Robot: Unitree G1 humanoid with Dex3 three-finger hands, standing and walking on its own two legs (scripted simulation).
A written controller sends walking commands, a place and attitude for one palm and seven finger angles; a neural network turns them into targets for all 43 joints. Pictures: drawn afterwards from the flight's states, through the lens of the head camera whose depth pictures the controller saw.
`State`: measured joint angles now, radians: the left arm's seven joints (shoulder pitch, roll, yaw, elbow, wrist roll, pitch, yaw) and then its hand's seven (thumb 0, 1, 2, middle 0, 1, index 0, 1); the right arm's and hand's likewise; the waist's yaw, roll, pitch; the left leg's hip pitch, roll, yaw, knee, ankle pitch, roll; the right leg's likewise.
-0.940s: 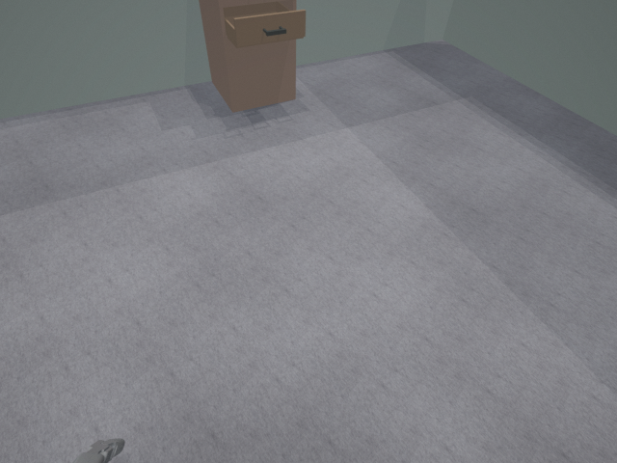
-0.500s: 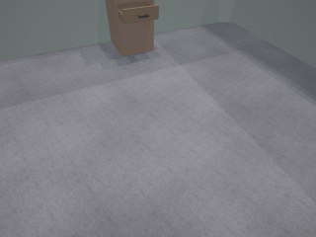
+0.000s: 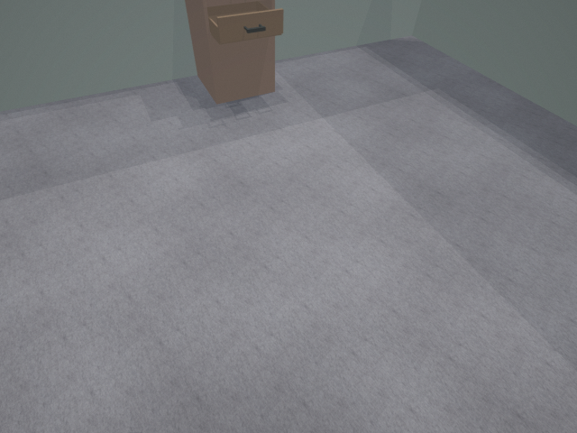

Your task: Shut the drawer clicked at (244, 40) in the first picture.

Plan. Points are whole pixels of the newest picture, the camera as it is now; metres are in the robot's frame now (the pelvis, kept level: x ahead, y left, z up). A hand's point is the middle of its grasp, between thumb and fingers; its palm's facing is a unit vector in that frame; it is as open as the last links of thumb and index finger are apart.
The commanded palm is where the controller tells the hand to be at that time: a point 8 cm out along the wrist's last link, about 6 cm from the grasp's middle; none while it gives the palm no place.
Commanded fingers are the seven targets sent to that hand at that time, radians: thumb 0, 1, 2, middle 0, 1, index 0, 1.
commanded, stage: look at it before walking up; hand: left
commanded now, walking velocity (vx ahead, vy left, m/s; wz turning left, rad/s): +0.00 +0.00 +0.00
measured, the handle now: (254, 28) +2.12 +0.28 -0.25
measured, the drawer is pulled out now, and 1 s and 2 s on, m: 0.17 0.17 0.17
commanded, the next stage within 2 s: walk to a spot facing it in 0.50 s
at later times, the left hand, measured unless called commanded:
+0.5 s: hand out of the picture +0.08 +0.25 -0.16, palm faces -0.03 -0.94 -0.33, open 7.4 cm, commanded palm none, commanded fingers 0.00 0.90 0.90 -0.20 -0.30 -0.20 -0.30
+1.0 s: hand out of the picture +0.06 +0.17 -0.19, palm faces -0.02 -0.98 -0.19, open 7.4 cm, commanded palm none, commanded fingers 0.00 0.90 0.90 -0.20 -0.30 -0.20 -0.30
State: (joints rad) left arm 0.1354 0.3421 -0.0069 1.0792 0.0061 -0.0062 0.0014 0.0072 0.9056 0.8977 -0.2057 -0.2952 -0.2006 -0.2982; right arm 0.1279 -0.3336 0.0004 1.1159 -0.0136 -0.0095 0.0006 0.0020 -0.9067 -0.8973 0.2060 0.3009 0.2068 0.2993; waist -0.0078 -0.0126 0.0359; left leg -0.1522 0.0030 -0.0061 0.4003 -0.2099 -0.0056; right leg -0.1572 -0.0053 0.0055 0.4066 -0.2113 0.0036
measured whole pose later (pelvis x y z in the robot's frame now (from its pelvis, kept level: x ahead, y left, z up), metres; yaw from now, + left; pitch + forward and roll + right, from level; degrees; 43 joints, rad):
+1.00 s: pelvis +0.09 -0.01 -0.03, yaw -3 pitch +0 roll -1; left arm 0.38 0.19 0.02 1.10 0.02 -0.02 -0.02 0.01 0.91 0.90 -0.20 -0.29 -0.20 -0.30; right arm 0.35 -0.20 -0.02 1.13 -0.02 -0.02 0.00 0.00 -0.91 -0.90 0.20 0.30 0.21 0.30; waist 0.00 0.02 0.00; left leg -0.17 0.06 0.04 0.67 -0.48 -0.02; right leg -0.18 0.05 0.04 0.64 -0.47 -0.03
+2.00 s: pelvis +0.52 -0.04 +0.00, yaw -11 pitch +0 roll -1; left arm 0.26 0.18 0.07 1.05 0.02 -0.08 0.02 -0.02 0.95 0.90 -0.21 -0.30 -0.20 -0.30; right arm 0.28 -0.16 -0.06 1.08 -0.03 -0.02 0.01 0.00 -0.91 -0.90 0.20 0.30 0.20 0.30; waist -0.03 0.02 0.04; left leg -0.53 0.14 0.08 1.06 -0.28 -0.02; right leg -0.15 -0.02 -0.17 0.43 -0.27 -0.03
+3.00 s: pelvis +0.96 -0.14 +0.00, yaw -13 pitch +0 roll -1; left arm 0.32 0.15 0.05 1.10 0.02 -0.08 0.01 0.00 0.93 0.90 -0.20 -0.29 -0.20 -0.30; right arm 0.19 -0.18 -0.07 1.04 -0.03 -0.02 0.01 0.00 -0.91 -0.90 0.20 0.30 0.20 0.30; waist 0.00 0.02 0.02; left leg -0.57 0.16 0.08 0.95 -0.19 -0.03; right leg -0.11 0.01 -0.21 0.36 -0.25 -0.05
